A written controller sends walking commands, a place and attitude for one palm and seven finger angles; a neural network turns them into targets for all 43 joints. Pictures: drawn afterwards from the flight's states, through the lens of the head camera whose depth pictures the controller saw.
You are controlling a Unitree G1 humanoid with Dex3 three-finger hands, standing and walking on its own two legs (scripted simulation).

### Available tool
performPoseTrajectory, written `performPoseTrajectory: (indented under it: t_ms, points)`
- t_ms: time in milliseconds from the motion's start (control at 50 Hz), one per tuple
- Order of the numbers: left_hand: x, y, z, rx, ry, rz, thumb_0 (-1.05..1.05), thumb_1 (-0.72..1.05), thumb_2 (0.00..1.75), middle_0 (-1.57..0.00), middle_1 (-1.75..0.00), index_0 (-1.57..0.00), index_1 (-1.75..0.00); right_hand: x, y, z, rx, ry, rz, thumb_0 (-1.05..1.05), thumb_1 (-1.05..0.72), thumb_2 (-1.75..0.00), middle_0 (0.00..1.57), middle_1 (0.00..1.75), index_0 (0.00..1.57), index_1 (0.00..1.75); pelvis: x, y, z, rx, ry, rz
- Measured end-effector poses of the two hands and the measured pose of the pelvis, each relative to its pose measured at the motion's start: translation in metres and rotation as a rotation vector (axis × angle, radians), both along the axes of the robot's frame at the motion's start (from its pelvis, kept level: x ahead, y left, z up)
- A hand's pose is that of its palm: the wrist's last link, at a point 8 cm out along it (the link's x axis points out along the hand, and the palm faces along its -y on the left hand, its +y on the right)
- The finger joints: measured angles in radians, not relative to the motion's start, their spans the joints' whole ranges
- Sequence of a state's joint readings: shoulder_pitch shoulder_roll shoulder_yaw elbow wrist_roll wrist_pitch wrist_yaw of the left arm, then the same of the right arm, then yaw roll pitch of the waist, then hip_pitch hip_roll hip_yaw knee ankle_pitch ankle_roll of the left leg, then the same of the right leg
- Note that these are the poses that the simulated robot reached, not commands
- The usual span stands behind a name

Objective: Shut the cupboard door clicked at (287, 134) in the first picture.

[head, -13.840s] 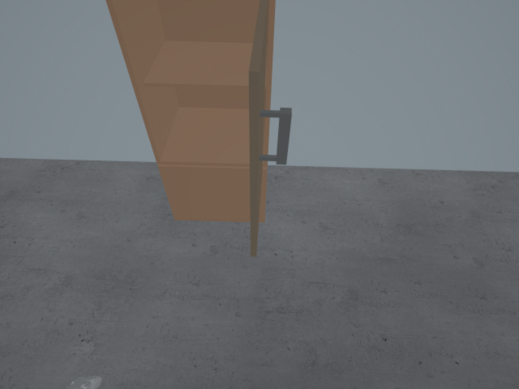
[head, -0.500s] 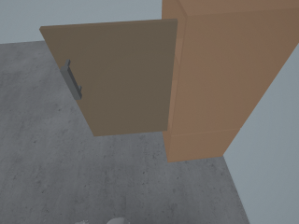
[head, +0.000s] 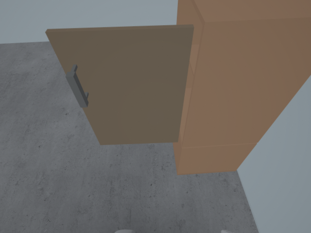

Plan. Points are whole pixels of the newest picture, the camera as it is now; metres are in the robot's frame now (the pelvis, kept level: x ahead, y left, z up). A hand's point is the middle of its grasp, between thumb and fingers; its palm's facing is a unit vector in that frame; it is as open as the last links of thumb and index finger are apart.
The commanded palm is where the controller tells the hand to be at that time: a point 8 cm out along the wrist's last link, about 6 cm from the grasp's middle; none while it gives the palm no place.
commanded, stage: come to a stop and stand still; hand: left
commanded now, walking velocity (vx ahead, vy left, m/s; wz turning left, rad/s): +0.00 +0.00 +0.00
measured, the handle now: (79, 86) +0.51 +0.31 +0.06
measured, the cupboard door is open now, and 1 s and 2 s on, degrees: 88 88 88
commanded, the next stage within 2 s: look again from close up in 0.42 s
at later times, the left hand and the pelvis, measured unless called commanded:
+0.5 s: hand out of the picture +0.01 +0.16 -0.16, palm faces +0.01 -0.98 -0.22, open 7.3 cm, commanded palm none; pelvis -0.02 -0.02 +0.01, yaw +0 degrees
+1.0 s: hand out of the picture +0.01 +0.15 -0.17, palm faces +0.02 -0.99 -0.17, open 7.4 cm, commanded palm none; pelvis +0.02 -0.01 +0.01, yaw +0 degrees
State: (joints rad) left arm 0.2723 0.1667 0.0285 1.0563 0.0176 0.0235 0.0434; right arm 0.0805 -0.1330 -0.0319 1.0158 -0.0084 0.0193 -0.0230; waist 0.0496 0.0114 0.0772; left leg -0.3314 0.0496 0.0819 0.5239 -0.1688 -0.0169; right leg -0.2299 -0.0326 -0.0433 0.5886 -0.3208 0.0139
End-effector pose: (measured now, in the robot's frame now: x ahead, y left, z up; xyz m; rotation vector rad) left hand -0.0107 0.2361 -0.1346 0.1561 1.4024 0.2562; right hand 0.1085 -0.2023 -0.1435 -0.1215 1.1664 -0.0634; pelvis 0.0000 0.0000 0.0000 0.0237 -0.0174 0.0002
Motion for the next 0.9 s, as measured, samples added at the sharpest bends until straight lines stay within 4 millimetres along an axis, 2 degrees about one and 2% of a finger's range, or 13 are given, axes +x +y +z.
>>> performPoseTrajectory:
  t_ms: [80,180,320,440,520,580,660,820,900]
  points:
    - [-0.004,-0.011,0.006,0.023,-0.043,-0.029,0.01,0.91,0.89,-0.2,-0.3,-0.2,-0.3,-0.021,-0.022,-0.003,0.003,-0.007,-0.026,0.01,-0.91,-0.9,0.21,0.3,0.2,0.29,-0.006,-0.008,-0.001,-0.024,-0.006,0.004]
    - [0.005,-0.018,0.004,0.016,-0.123,-0.059,0.01,0.91,0.89,-0.21,-0.3,-0.2,-0.3,-0.055,-0.039,-0.004,-0.025,0.009,-0.061,0.01,-0.91,-0.9,0.2,0.3,0.2,0.29,-0.011,-0.012,-0.004,-0.024,-0.027,0.014]
    - [0.024,-0.026,0.009,-0.009,-0.184,-0.092,0.01,0.91,0.89,-0.21,-0.3,-0.21,-0.3,-0.114,-0.042,0.001,-0.031,0.124,-0.055,0.01,-0.91,-0.9,0.2,0.3,0.2,0.29,-0.022,-0.021,0.004,-0.012,-0.023,0.01]
    - [0.022,-0.028,0.008,-0.023,-0.158,-0.109,0.01,0.91,0.89,-0.21,-0.3,-0.2,-0.3,-0.155,-0.04,0.003,-0.027,0.227,-0.074,0.01,-0.91,-0.9,0.2,0.3,0.2,0.29,-0.023,-0.024,0.006,-0.015,-0.006,0.007]
    - [0.017,-0.031,0.004,-0.038,-0.12,-0.104,0.01,0.91,0.89,-0.21,-0.3,-0.2,-0.3,-0.171,-0.036,0.005,-0.027,0.287,-0.085,0.01,-0.91,-0.9,0.2,0.3,0.2,0.29,-0.019,-0.024,0.007,-0.018,-0.001,0.007]
    - [0.012,-0.033,0.003,-0.051,-0.089,-0.097,0.01,0.91,0.89,-0.2,-0.3,-0.2,-0.3,-0.175,-0.032,0.007,-0.025,0.317,-0.087,0.01,-0.91,-0.9,0.2,0.3,0.2,0.29,-0.015,-0.024,0.008,-0.019,0.003,0.006]
    - [0.006,-0.037,0.001,-0.068,-0.049,-0.086,0.01,0.91,0.89,-0.2,-0.3,-0.2,-0.3,-0.169,-0.027,0.009,-0.023,0.328,-0.084,0.01,-0.91,-0.9,0.2,0.3,0.2,0.29,-0.009,-0.022,0.01,-0.02,0.006,0.004]
    - [0.002,-0.041,-0.002,-0.093,0.0,-0.069,0.01,0.91,0.89,-0.2,-0.3,-0.2,-0.3,-0.124,-0.021,0.009,-0.026,0.263,-0.062,0.01,-0.91,-0.9,0.2,0.3,0.2,0.29,0.005,-0.017,0.012,-0.02,0.007,-0.001]
    - [0.006,-0.04,-0.002,-0.097,0.003,-0.06,0.01,0.91,0.89,-0.2,-0.3,-0.2,-0.3,-0.103,-0.026,0.01,-0.053,0.237,-0.048,0.02,-0.93,-0.9,0.2,0.3,0.2,0.29,0.012,-0.014,0.012,-0.02,0.006,-0.001]
